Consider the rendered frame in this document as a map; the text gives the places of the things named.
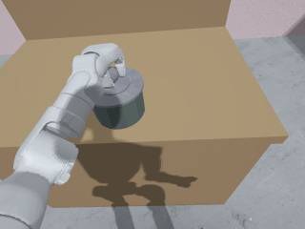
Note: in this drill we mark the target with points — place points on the pot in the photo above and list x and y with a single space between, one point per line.
122 117

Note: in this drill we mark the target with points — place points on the lid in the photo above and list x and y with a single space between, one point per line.
126 89

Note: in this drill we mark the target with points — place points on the table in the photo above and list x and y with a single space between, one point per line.
206 123

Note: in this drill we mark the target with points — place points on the robot left upper arm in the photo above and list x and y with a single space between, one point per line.
24 194

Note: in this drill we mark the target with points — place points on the robot left forearm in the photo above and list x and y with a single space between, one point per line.
68 114

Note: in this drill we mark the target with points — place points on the left robot hand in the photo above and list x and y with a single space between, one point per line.
113 54

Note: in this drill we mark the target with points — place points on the right robot hand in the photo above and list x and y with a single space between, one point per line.
244 220

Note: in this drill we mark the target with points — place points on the knob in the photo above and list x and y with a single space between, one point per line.
114 74

